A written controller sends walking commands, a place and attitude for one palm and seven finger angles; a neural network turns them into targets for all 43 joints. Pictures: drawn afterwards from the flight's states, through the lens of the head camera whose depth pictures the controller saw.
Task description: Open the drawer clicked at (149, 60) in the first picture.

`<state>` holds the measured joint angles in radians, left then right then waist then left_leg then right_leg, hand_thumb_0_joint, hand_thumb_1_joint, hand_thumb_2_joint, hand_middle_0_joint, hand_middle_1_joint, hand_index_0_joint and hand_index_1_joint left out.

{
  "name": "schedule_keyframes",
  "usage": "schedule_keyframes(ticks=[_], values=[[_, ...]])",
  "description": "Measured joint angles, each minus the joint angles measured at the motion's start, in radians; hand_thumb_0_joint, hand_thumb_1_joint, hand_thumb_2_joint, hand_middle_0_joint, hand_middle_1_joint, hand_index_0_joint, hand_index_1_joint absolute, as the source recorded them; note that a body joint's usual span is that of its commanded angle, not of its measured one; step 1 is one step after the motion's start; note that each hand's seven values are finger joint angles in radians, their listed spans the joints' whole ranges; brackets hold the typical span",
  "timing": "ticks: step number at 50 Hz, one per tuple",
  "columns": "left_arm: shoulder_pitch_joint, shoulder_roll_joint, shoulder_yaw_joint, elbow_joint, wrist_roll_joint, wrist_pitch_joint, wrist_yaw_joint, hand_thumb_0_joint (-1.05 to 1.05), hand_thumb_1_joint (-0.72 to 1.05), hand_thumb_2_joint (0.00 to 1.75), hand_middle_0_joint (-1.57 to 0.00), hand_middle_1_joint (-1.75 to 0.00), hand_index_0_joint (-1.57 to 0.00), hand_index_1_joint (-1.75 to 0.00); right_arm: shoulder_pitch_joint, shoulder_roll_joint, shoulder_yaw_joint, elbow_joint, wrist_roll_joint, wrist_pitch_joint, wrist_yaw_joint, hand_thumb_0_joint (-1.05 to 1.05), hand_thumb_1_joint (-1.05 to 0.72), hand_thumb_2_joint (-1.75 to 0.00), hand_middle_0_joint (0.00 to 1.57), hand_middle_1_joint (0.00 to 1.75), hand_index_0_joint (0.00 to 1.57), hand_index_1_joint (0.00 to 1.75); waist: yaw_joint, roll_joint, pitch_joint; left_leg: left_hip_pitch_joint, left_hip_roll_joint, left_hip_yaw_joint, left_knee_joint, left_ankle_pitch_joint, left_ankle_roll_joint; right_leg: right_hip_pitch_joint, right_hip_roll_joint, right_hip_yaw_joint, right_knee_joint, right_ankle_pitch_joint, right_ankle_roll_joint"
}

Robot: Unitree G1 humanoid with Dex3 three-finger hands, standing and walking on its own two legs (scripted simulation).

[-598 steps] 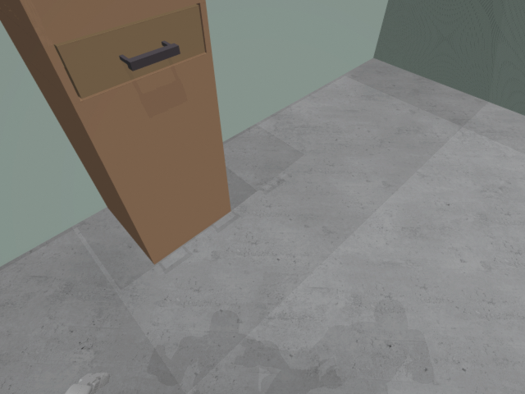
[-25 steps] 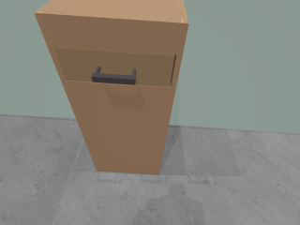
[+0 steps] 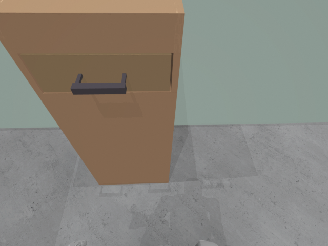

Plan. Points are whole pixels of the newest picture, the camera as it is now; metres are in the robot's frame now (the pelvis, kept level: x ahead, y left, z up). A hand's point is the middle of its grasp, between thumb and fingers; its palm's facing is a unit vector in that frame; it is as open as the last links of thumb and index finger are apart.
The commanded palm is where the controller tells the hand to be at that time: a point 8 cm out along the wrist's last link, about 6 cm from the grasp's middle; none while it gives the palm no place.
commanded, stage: come to a stop and stand still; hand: left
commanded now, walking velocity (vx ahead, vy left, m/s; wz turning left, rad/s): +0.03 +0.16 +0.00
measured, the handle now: (100, 82) +0.50 +0.20 +0.10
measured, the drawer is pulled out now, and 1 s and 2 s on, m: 0.00 0.00 0.00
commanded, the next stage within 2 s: look again from close up in 1.24 s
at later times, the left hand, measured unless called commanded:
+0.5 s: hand out of the picture -0.02 +0.20 -0.19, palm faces +0.11 -0.98 -0.18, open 7.3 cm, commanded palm none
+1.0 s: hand out of the picture +0.04 +0.17 -0.17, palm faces +0.05 -0.97 -0.22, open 7.2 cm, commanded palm none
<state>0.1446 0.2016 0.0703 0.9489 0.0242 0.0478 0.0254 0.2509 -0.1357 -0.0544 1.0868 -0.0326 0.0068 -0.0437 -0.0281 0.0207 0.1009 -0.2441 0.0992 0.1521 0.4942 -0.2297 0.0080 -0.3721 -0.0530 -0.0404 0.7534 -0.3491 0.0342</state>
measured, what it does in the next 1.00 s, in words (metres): steps on the spot: right foot, then left foot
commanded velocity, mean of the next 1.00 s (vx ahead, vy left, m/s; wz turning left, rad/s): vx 0.03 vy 0.00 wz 0.00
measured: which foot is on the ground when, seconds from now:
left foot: down 0.00-0.06, up 0.08-0.40, down 0.42-1.00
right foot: up 0.00-0.04, down 0.06-0.42, up 0.44-0.82, down 0.84-1.00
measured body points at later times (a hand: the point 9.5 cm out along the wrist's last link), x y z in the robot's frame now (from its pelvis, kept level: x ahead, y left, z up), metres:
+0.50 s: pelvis -0.03 +0.01 +0.00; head -0.02 +0.04 +0.45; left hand -0.03 +0.25 -0.17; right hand +0.01 -0.23 -0.14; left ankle -0.05 +0.10 -0.74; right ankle +0.00 -0.14 -0.72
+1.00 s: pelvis +0.01 -0.01 +0.00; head +0.01 -0.01 +0.45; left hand +0.03 +0.23 -0.16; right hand -0.04 -0.21 -0.17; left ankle -0.05 +0.10 -0.74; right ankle +0.00 -0.11 -0.74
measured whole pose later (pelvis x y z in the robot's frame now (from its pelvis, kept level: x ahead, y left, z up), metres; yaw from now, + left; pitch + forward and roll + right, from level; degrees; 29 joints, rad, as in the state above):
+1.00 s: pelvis +0.01 -0.01 +0.00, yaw +2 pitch -1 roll +0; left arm 0.23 0.16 0.02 1.10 0.01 0.00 0.04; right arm 0.33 -0.10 -0.02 1.19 -0.01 0.00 -0.05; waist -0.03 0.01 0.02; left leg -0.11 0.01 0.07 0.45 -0.33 0.01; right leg -0.19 -0.01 -0.07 0.47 -0.27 -0.02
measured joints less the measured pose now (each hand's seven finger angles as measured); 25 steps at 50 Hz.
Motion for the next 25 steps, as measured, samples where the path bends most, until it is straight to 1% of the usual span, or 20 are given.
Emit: schedule_keyframes(ticks=[2, 3, 4, 5, 7, 10, 12, 14, 16, 18, 20, 21, 22, 23, 24, 25], values=[[0.0, 0.0, -0.005, -0.014, 0.001, -0.018, 0.0, 0.0, 0.91, 0.9, -0.19, -0.3, -0.2, -0.3, 0.011, -0.01, -0.007, -0.002, 0.002, 0.009, 0.01, 0.0, -0.91, -0.9, 0.21, 0.3, 0.2, 0.3, 0.001, 0.005, -0.012, -0.022, 0.0, -0.002, 0.052, -0.023, -0.016, 0.071, -0.009, -0.009, -0.152, 0.099, 0.0], [0.008, 0.004, -0.009, -0.019, 0.003, -0.031, 0.003, 0.0, 0.91, 0.9, -0.19, -0.3, -0.2, -0.3, 0.019, -0.011, -0.009, -0.004, 0.005, 0.014, 0.015, 0.0, -0.91, -0.9, 0.21, 0.3, 0.2, 0.3, 0.004, -0.009, -0.026, -0.042, -0.009, 0.003, 0.093, -0.047, -0.024, 0.098, -0.023, -0.006, -0.206, 0.1, -0.004], [0.006, -0.008, -0.012, -0.01, 0.004, -0.039, 0.008, 0.0, 0.91, 0.9, -0.19, -0.3, -0.2, -0.3, 0.013, -0.023, -0.012, -0.004, 0.009, 0.025, 0.019, 0.0, -0.91, -0.9, 0.2, 0.3, 0.2, 0.3, 0.005, 0.01, -0.026, -0.062, -0.008, -0.018, 0.143, -0.109, -0.029, 0.09, -0.015, -0.01, -0.188, 0.073, -0.009], [0.006, -0.024, -0.021, -0.004, 0.005, -0.039, 0.009, 0.0, 0.91, 0.9, -0.19, -0.3, -0.2, -0.3, 0.008, -0.036, -0.017, -0.007, 0.01, 0.036, 0.021, 0.0, -0.91, -0.9, 0.2, 0.3, 0.2, 0.3, 0.0, 0.031, -0.025, -0.081, -0.015, -0.052, 0.196, -0.173, -0.029, 0.087, -0.007, -0.018, -0.17, 0.064, -0.013], [0.015, -0.051, -0.035, 0.001, 0.006, -0.036, 0.005, 0.0, 0.91, 0.9, -0.19, -0.3, -0.2, -0.3, 0.004, -0.053, -0.023, -0.013, 0.009, 0.054, 0.025, 0.0, -0.91, -0.9, 0.2, 0.3, 0.2, 0.3, -0.004, 0.054, -0.034, -0.12, -0.039, -0.095, 0.308, -0.226, -0.028, 0.089, -0.003, -0.03, -0.173, 0.075, -0.02], [0.034, -0.074, -0.041, 0.004, 0.004, -0.033, 0.005, 0.0, 0.9, 0.9, -0.19, -0.3, -0.2, -0.3, -0.004, -0.061, -0.023, -0.021, 0.007, 0.059, 0.036, 0.0, -0.91, -0.9, 0.2, 0.3, 0.2, 0.3, 0.004, 0.044, -0.046, -0.158, -0.064, -0.108, 0.44, -0.191, -0.034, 0.098, -0.009, -0.03, -0.212, 0.109, -0.024], [0.042, -0.073, -0.032, 0.001, 0.002, -0.034, 0.009, 0.0, 0.92, 0.9, -0.2, -0.3, -0.21, -0.3, -0.003, -0.06, -0.021, -0.029, 0.007, 0.053, 0.042, 0.0, -0.91, -0.9, 0.2, 0.3, 0.2, 0.3, 0.013, 0.029, -0.052, -0.16, -0.069, -0.111, 0.464, -0.163, -0.04, 0.102, -0.012, -0.035, -0.238, 0.127, -0.025], [0.049, -0.063, -0.029, 0.0, 0.005, -0.035, 0.007, 0.0, 0.92, 0.9, -0.2, -0.3, -0.21, -0.3, -0.002, -0.059, -0.019, -0.035, 0.008, 0.05, 0.045, 0.0, -0.91, -0.9, 0.2, 0.3, 0.2, 0.3, 0.025, 0.013, -0.056, -0.144, -0.07, -0.108, 0.436, -0.158, -0.045, 0.103, -0.017, -0.041, -0.257, 0.141, -0.024], [0.06, -0.053, -0.025, 0.001, 0.008, -0.036, 0.005, 0.0, 0.92, 0.9, -0.2, -0.3, -0.21, -0.3, -0.004, -0.059, -0.016, -0.041, 0.008, 0.049, 0.046, 0.0, -0.91, -0.9, 0.2, 0.3, 0.2, 0.3, 0.039, -0.003, -0.059, -0.114, -0.069, -0.104, 0.371, -0.173, -0.045, 0.1, -0.021, -0.044, -0.27, 0.153, -0.021], [0.074, -0.042, -0.021, 0.007, 0.01, -0.033, 0.002, 0.0, 0.92, 0.9, -0.2, -0.3, -0.21, -0.3, -0.007, -0.06, -0.013, -0.047, 0.01, 0.044, 0.044, 0.0, -0.91, -0.9, 0.2, 0.3, 0.2, 0.3, 0.052, -0.018, -0.061, -0.073, -0.07, -0.099, 0.275, -0.179, -0.041, 0.092, -0.026, -0.045, -0.274, 0.162, -0.015], [0.093, -0.031, -0.017, 0.019, 0.007, -0.026, 0.001, 0.0, 0.91, 0.9, -0.2, -0.3, -0.21, -0.3, -0.006, -0.062, -0.009, -0.054, 0.011, 0.032, 0.041, 0.0, -0.91, -0.9, 0.2, 0.3, 0.2, 0.3, 0.06, -0.029, -0.066, -0.008, -0.073, -0.092, 0.131, -0.133, -0.034, 0.076, -0.029, -0.042, -0.26, 0.161, -0.003], [0.105, -0.027, -0.015, 0.026, 0.004, -0.021, -0.001, 0.0, 0.91, 0.9, -0.2, -0.3, -0.21, -0.3, -0.002, -0.064, -0.006, -0.059, 0.011, 0.022, 0.039, 0.0, -0.91, -0.9, 0.2, 0.3, 0.2, 0.3, 0.06, -0.027, -0.073, 0.023, -0.07, -0.095, 0.059, -0.115, -0.026, 0.063, -0.027, -0.044, -0.241, 0.153, 0.004], [0.111, -0.018, -0.013, 0.039, 0.0, -0.012, -0.002, 0.0, 0.91, 0.9, -0.2, -0.3, -0.21, -0.3, -0.004, -0.057, -0.004, -0.056, 0.008, 0.015, 0.035, 0.0, -0.91, -0.9, 0.2, 0.3, 0.2, 0.3, 0.058, -0.043, -0.071, 0.026, -0.081, -0.091, 0.051, -0.108, -0.009, 0.05, -0.033, -0.032, -0.21, 0.117, 0.004], [0.12, -0.012, -0.01, 0.053, 0.0, -0.003, -0.003, 0.0, 0.91, 0.9, -0.2, -0.3, -0.21, -0.3, -0.001, -0.049, 0.0, -0.057, 0.006, 0.012, 0.033, 0.0, -0.91, -0.9, 0.2, 0.3, 0.2, 0.3, 0.058, -0.054, -0.073, 0.028, -0.089, -0.085, 0.053, -0.104, 0.009, 0.038, -0.033, -0.021, -0.17, 0.05, -0.001], [0.132, -0.008, -0.009, 0.065, 0.001, 0.004, -0.005, 0.0, 0.91, 0.9, -0.2, -0.3, -0.21, -0.3, 0.006, -0.042, 0.005, -0.057, 0.003, 0.009, 0.032, 0.0, -0.91, -0.9, 0.2, 0.3, 0.2, 0.3, 0.056, -0.059, -0.08, 0.034, -0.091, -0.081, 0.043, -0.1, 0.023, 0.023, -0.026, -0.014, -0.119, 0.001, -0.006], [0.143, -0.005, -0.009, 0.077, 0.004, 0.008, -0.008, 0.01, 0.91, 0.9, -0.2, -0.3, -0.2, -0.3, 0.014, -0.035, 0.011, -0.054, 0.001, 0.005, 0.03, 0.0, -0.91, -0.9, 0.2, 0.3, 0.2, 0.3, 0.052, -0.06, -0.087, 0.046, -0.093, -0.079, 0.02, -0.09, 0.033, 0.009, -0.018, -0.009, -0.062, -0.021, -0.009]])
